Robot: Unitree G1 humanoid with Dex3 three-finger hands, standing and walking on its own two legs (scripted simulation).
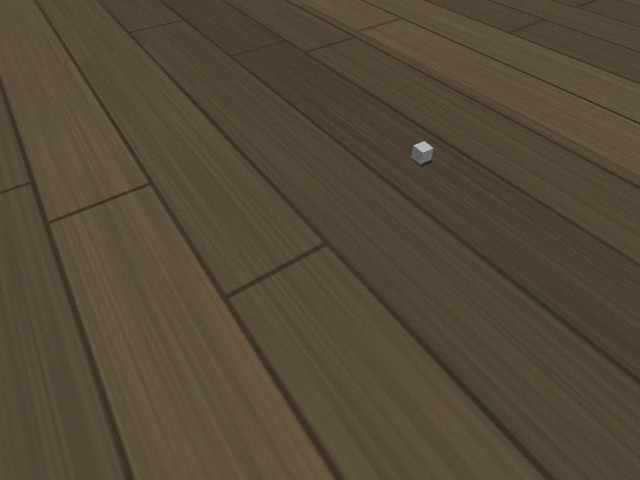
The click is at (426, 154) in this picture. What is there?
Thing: cube
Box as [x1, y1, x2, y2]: [411, 141, 433, 163]
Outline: 424,141 413,145 411,157 419,163 430,159 433,148
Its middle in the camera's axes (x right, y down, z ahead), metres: +0.51 -0.47 +2.02
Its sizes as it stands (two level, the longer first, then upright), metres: 0.074 0.074 0.074
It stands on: the floor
